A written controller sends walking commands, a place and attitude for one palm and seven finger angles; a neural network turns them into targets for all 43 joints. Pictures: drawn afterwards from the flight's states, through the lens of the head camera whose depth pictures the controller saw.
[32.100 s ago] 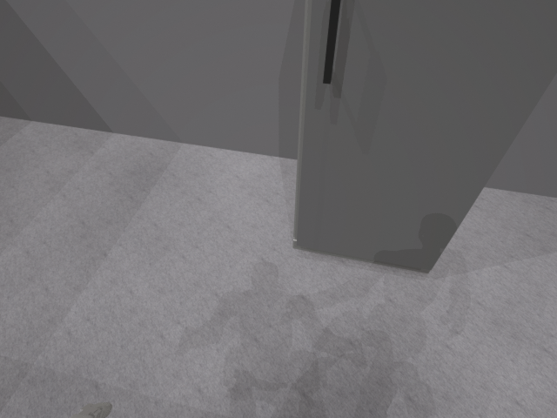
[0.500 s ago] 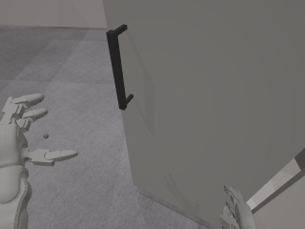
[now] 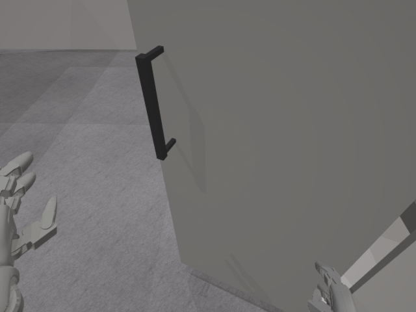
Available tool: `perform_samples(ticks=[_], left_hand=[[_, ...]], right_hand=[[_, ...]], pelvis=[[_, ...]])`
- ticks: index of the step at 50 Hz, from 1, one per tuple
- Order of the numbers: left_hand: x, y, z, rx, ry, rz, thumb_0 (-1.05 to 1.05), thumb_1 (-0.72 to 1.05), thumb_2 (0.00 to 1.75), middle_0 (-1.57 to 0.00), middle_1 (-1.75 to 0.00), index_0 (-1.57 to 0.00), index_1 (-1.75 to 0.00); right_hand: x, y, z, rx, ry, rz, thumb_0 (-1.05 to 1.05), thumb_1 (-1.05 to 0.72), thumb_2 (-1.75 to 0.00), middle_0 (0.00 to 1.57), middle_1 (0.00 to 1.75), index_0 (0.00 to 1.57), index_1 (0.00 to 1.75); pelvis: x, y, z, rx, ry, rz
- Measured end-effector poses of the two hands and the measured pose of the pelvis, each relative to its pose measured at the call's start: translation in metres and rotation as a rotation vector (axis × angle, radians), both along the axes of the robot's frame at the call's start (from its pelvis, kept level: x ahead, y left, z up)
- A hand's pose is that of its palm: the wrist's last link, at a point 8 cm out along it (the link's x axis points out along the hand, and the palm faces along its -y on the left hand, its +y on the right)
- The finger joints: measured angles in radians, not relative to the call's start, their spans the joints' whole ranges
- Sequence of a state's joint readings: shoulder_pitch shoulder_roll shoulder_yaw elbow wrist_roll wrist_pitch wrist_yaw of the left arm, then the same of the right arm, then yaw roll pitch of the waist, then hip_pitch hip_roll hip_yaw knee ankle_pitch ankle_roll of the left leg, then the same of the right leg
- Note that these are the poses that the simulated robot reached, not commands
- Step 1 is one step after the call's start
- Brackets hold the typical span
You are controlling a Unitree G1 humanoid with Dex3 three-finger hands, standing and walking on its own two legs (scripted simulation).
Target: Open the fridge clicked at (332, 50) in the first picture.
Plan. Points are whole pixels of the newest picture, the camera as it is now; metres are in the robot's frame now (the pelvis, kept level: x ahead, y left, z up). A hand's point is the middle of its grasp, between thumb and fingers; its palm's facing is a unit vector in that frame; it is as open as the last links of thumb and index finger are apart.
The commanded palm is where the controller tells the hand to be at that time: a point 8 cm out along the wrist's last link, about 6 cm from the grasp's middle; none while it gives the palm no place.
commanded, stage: draw the hand back to the body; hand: left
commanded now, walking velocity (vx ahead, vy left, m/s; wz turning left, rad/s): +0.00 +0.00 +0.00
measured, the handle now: (159, 109) +0.43 +0.16 +0.19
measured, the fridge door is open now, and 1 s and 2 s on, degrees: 68 68 68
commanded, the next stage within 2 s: step back with the hand held close in 0.36 s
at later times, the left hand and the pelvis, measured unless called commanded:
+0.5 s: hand (43, 226) +0.18 +0.27 +0.15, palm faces +0.51 -0.79 -0.34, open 7.4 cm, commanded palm +0.13 +0.30 +0.17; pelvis -0.01 +0.00 +0.00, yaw +0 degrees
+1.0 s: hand (11, 253) +0.13 +0.29 +0.15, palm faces +0.46 -0.75 -0.47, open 7.4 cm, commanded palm +0.07 +0.32 +0.17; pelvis -0.07 +0.02 -0.02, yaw -1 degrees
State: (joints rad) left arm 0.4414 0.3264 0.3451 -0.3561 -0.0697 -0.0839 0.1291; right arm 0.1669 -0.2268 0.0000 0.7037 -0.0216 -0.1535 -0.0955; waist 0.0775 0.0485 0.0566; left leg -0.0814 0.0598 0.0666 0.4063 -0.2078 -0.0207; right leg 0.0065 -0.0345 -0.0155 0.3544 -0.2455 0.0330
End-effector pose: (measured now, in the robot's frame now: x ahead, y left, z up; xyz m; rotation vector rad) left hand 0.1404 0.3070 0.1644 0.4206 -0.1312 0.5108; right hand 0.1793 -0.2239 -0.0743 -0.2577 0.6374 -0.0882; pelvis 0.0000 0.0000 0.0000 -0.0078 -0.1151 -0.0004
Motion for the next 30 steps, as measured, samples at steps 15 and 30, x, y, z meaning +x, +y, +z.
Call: perform_samples(ticks=[15,30], left_hand=[[-0.010,-0.003,0.001,-0.006,-0.021,0.016,0.01,0.88,0.89,-0.21,-0.31,-0.21,-0.32],[-0.003,0.001,0.008,0.063,-0.042,-0.027,0.01,0.89,0.89,-0.21,-0.30,-0.21,-0.31]], right_hand=[[0.000,0.007,0.001,0.012,-0.019,0.024,0.01,-0.91,-0.90,0.20,0.30,0.20,0.30],[-0.018,0.006,-0.006,0.012,0.032,0.004,0.01,-0.91,-0.90,0.20,0.30,0.20,0.30]], pelvis=[[-0.006,-0.004,0.000,-0.002,-0.015,0.008],[-0.016,0.003,-0.003,-0.016,0.045,0.002]])
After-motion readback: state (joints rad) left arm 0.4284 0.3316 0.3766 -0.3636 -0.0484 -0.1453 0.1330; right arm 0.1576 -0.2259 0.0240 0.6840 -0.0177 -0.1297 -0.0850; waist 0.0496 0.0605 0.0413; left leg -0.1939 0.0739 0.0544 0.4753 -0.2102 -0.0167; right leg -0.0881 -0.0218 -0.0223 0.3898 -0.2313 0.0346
